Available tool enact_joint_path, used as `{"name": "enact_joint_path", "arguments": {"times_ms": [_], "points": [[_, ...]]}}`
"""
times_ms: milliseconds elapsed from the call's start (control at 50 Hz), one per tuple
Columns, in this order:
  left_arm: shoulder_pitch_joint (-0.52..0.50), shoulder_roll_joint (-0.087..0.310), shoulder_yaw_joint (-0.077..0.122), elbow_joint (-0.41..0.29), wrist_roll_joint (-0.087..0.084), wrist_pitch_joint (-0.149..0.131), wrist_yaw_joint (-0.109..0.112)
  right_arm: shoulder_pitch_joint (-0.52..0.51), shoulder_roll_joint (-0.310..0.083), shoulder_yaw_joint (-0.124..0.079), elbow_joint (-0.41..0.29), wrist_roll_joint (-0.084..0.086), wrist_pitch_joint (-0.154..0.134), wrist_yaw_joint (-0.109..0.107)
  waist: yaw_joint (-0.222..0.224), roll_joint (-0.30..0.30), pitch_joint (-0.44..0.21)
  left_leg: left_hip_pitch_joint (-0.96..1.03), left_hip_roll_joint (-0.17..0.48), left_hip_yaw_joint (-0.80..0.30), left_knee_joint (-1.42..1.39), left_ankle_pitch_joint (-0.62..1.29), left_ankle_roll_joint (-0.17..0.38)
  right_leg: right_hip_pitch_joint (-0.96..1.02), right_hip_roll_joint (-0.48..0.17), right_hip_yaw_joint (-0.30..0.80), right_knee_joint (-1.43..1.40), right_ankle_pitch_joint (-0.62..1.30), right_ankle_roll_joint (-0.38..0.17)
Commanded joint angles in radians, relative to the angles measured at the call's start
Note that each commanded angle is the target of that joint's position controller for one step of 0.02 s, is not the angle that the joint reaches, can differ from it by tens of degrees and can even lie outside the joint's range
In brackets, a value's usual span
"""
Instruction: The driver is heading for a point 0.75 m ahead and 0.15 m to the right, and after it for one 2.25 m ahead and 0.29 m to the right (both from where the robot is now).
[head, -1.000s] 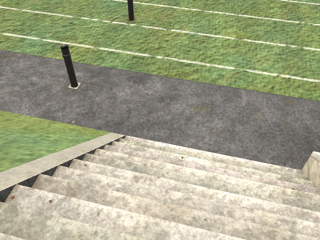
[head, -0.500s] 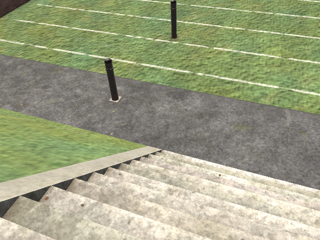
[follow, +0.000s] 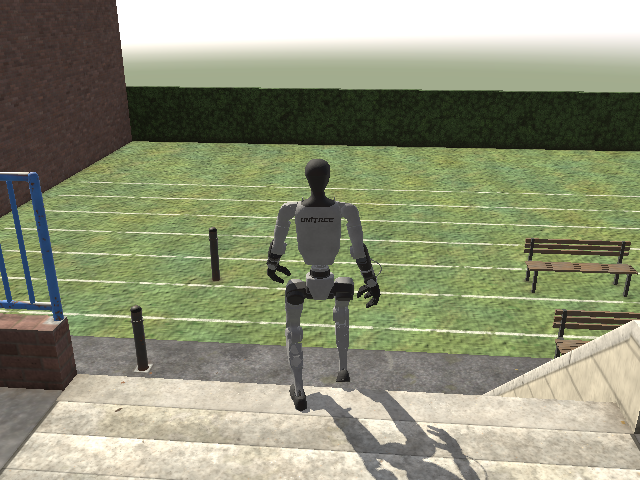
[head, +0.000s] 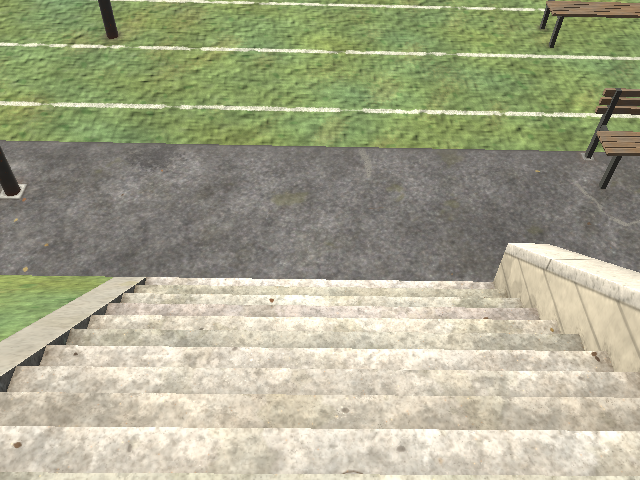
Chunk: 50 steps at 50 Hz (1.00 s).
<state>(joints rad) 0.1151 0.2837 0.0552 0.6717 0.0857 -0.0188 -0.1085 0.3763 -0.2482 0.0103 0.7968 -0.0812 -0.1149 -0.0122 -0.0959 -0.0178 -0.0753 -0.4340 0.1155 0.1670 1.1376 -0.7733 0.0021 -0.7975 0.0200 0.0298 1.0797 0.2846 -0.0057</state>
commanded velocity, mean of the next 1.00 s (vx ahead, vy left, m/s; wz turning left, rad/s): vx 0.43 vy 0.00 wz -0.39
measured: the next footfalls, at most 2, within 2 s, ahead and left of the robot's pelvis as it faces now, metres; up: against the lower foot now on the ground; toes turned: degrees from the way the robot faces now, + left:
right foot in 0.22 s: +0.12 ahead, -0.16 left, -0.20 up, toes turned -12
left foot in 0.64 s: +0.40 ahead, -0.04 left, -0.41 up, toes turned -21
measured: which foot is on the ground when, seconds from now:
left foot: down 0.00-0.20, up 0.22-0.62, down 0.64-1.00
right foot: up 0.00-0.20, down 0.22-0.66, up 0.68-1.00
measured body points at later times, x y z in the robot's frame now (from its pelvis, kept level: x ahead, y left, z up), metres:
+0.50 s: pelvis +0.19 -0.09 -0.18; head +0.21 -0.10 +0.27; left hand +0.19 +0.12 -0.32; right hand +0.27 -0.34 -0.30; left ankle +0.41 +0.02 -0.84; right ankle +0.09 -0.15 -0.85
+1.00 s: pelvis +0.40 -0.13 -0.39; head +0.41 -0.13 +0.06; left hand +0.59 +0.01 -0.52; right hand +0.20 -0.27 -0.52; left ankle +0.36 -0.03 -1.06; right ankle +0.55 -0.37 -1.01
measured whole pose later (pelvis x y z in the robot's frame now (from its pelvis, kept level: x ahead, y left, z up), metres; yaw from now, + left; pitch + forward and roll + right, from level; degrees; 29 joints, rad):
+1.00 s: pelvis +0.40 -0.13 -0.39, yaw -23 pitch +3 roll +2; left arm 0.23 0.20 -0.06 0.84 0.11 -0.03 -0.13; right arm 0.60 -0.17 0.04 1.05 -0.10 -0.14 -0.03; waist -0.09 -0.02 -0.03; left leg -0.38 -0.07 0.09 0.98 -0.65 0.09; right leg -0.95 -0.10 0.06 0.94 0.54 0.00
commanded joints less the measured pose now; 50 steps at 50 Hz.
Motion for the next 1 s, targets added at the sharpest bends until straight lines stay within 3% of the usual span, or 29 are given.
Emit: {"name": "enact_joint_path", "arguments": {"times_ms": [20,60,120,160,220,240,260,300,340,360,400,460,500,540,600,620,640,660,680,700,720,740,760,780,820,880,900,940,1000], "points": [[-0.246,-0.032,-0.042,-0.076,0.021,-0.028,-0.038,0.337,-0.058,-0.001,0.111,0.003,-0.013,-0.009,-0.188,0.132,0.151,0.246,0.192,-0.310,-0.364,0.035,0.177,-0.193,-0.119,-0.041,-0.431,-0.050,-0.004],[-0.221,-0.001,-0.037,-0.072,0.012,-0.013,-0.013,0.240,-0.119,-0.005,0.099,-0.032,0.006,0.034,-0.111,0.132,0.166,-0.006,0.217,-0.295,-0.457,0.012,0.176,0.173,-0.085,-0.119,-0.445,-0.145,-0.020],[-0.167,0.027,-0.030,-0.045,0.029,-0.010,0.019,0.112,-0.140,-0.005,0.086,-0.026,0.013,0.030,-0.063,0.100,0.179,0.106,0.244,-0.292,-0.358,0.194,0.135,0.224,-0.097,-0.076,-0.591,-0.139,-0.054],[0.085,0.017,-0.021,0.080,0.015,-0.018,0.027,0.028,-0.170,-0.009,0.113,-0.033,0.048,0.032,0.040,0.020,0.105,0.210,0.212,-0.234,-0.072,0.318,0.092,0.401,-0.108,-0.072,-0.797,-0.063,-0.049],[0.574,0.192,0.083,0.274,0.032,-0.028,0.046,0.118,-0.144,-0.013,0.197,-0.077,0.086,0.094,0.246,-0.214,-0.056,-0.306,-0.044,-0.063,0.899,-0.019,0.017,1.238,-0.103,-0.052,-0.716,0.142,-0.139],[0.636,0.275,0.093,0.260,0.025,-0.037,0.056,0.113,-0.028,0.005,0.132,-0.057,0.064,0.119,0.208,-0.198,-0.204,-0.500,-0.110,-0.119,1.029,-0.025,0.006,1.436,-0.165,0.081,-0.424,0.631,-0.232],[0.675,0.240,0.088,0.278,0.038,-0.042,0.043,0.002,-0.030,0.014,0.026,-0.021,0.030,0.117,0.250,-0.136,-0.219,-0.687,-0.120,-0.157,1.097,0.015,-0.015,1.505,-0.251,0.163,-0.401,0.666,-0.315],[0.420,0.134,0.035,0.226,0.011,-0.072,0.016,-0.130,-0.091,0.010,-0.088,0.047,-0.026,0.077,0.193,-0.026,0.007,-0.928,-0.016,-0.274,0.900,0.173,-0.025,1.134,-0.399,0.355,-0.491,0.110,-0.366],[0.281,-0.088,-0.060,0.213,0.038,-0.091,0.006,0.017,-0.043,0.029,-0.032,0.017,-0.002,0.040,0.027,0.099,0.149,-0.758,0.099,-0.389,0.411,0.591,0.016,0.575,-0.368,0.347,-0.546,-0.051,-0.321],[0.204,-0.112,-0.071,0.182,-0.005,-0.100,0.025,0.039,-0.065,0.018,0.016,-0.001,0.019,0.046,0.015,0.060,0.192,-0.533,0.077,-0.320,0.123,0.797,0.003,0.316,-0.265,0.237,-0.598,-0.102,-0.315],[0.243,-0.034,-0.071,0.208,0.005,-0.116,0.053,0.062,0.017,0.047,0.052,-0.041,0.062,0.097,-0.005,-0.102,0.108,-0.181,0.007,-0.216,0.205,0.978,-0.006,0.014,-0.085,0.186,-0.520,-0.334,-0.294],[0.382,-0.027,-0.070,0.217,-0.008,-0.138,0.120,-0.116,-0.038,0.055,-0.014,-0.030,0.049,0.109,0.151,0.081,0.053,-0.250,-0.028,-0.251,-0.377,1.427,-0.012,0.204,0.011,0.169,-0.262,-0.582,-0.228],[0.348,0.046,-0.066,0.221,0.025,-0.118,0.093,-0.132,-0.018,0.053,-0.043,-0.013,0.066,0.100,0.098,-0.020,0.114,0.159,-0.076,-0.151,-0.344,1.329,-0.019,-0.128,0.007,0.219,-0.290,-0.784,-0.242],[0.283,0.040,-0.075,0.175,0.022,-0.117,0.067,0.038,-0.076,0.024,-0.007,-0.077,0.082,0.099,-0.014,-0.013,0.174,0.196,-0.075,-0.183,-0.249,1.155,-0.007,-0.121,-0.017,0.313,-0.113,-0.760,-0.243],[0.397,0.047,-0.076,0.194,-0.033,-0.081,0.074,-0.211,-0.083,0.007,-0.052,-0.021,0.083,0.098,0.151,-0.049,0.215,-0.049,-0.016,-0.272,-0.956,0.992,0.068,0.447,-0.065,0.540,0.018,-0.605,-0.260],[0.350,0.072,-0.072,0.184,-0.004,-0.066,0.052,0.028,-0.091,-0.008,0.026,-0.021,0.067,0.087,0.042,-0.013,0.137,0.248,-0.067,-0.147,-0.906,1.087,0.077,0.366,-0.008,0.466,0.215,-0.471,-0.241],[0.394,0.038,-0.082,0.195,-0.011,-0.060,0.008,0.315,-0.171,-0.060,0.140,0.008,0.039,0.083,-0.014,0.027,0.082,0.530,0.010,-0.196,-1.012,1.121,0.129,0.231,0.011,0.447,0.439,-0.401,-0.194],[0.572,-0.056,-0.082,0.238,-0.001,-0.071,-0.036,0.489,-0.265,-0.104,0.183,-0.018,0.041,0.101,0.016,0.262,-0.157,1.036,0.162,-0.266,-0.463,1.721,0.354,-0.136,0.145,0.221,0.966,-0.843,-0.089],[0.629,-0.042,-0.072,0.201,-0.037,-0.070,-0.038,0.357,-0.280,-0.105,0.115,-0.014,0.045,0.127,0.036,0.227,-0.191,1.163,0.279,-0.450,-0.397,1.895,0.478,-0.541,0.198,0.100,1.215,-1.131,-0.033],[0.450,0.022,-0.065,0.106,-0.058,-0.057,-0.024,0.307,-0.278,-0.120,0.100,-0.044,0.061,0.117,-0.052,0.120,-0.108,1.093,0.333,-0.552,-0.498,1.689,0.468,-0.733,0.146,0.062,1.235,-1.067,-0.002],[0.347,0.019,-0.067,0.042,-0.068,-0.045,-0.003,0.267,-0.266,-0.117,0.122,-0.028,0.069,0.112,-0.054,0.087,-0.018,0.939,0.409,-0.721,-0.606,1.133,0.478,-0.872,0.072,0.125,1.181,-0.957,0.022],[0.350,-0.059,-0.099,0.068,-0.044,-0.027,0.019,0.148,-0.064,-0.048,0.142,-0.055,0.066,0.101,0.064,-0.091,0.107,0.627,0.335,-0.575,-0.656,0.936,0.366,-0.773,-0.055,0.216,0.929,-0.656,-0.020],[0.418,-0.096,-0.111,0.103,-0.045,-0.014,0.018,0.116,0.009,-0.028,0.161,-0.053,0.056,0.094,0.136,-0.079,0.198,0.276,0.278,-0.457,-0.715,1.049,0.361,-0.540,-0.104,0.162,0.783,-0.521,-0.032],[0.456,-0.120,-0.116,0.134,-0.007,-0.009,0.000,0.046,0.097,-0.002,0.158,-0.047,0.020,0.056,0.184,-0.032,0.238,0.025,0.121,-0.321,-0.703,1.052,0.279,-0.389,-0.143,0.112,0.516,-0.281,-0.046],[0.358,-0.100,-0.110,0.153,-0.007,0.002,-0.052,0.039,0.027,0.003,0.162,-0.006,-0.034,0.024,0.130,0.040,0.166,-0.352,-0.024,-0.148,-0.697,0.823,0.234,0.017,-0.116,-0.054,0.249,0.133,-0.038],[0.260,-0.022,-0.093,0.116,-0.004,-0.015,-0.053,0.081,-0.134,-0.019,0.197,-0.030,-0.065,0.006,0.129,0.033,0.096,-0.189,0.037,-0.317,-0.531,0.951,0.187,-0.054,-0.122,0.057,0.273,0.107,0.006],[0.218,0.029,-0.074,0.107,0.020,-0.018,-0.032,0.178,-0.138,-0.021,0.207,-0.002,-0.068,-0.012,0.077,0.045,0.085,0.116,0.078,-0.348,-0.456,0.975,0.177,-0.290,-0.125,0.075,0.088,0.098,0.009],[0.102,-0.036,-0.095,0.091,0.025,-0.022,-0.002,0.459,-0.044,0.003,0.314,-0.011,-0.045,-0.043,-0.025,0.102,0.107,0.488,0.135,-0.498,-0.326,0.942,0.178,-0.631,-0.143,0.105,-0.082,0.072,0.028],[0.056,-0.054,-0.115,0.131,0.038,-0.016,-0.022,0.310,-0.013,0.035,0.226,-0.028,0.000,-0.006,0.022,0.086,0.152,-0.117,0.046,-0.403,-0.355,0.595,0.209,-0.045,-0.100,-0.028,-0.226,0.450,-0.012]]}}
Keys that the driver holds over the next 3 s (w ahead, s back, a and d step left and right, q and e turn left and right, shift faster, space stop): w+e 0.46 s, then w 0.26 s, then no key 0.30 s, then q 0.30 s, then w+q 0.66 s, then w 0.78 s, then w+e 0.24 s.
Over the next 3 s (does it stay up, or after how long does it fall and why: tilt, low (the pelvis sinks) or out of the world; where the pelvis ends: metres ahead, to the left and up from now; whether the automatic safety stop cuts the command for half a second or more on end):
stays up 1.11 -0.07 -0.99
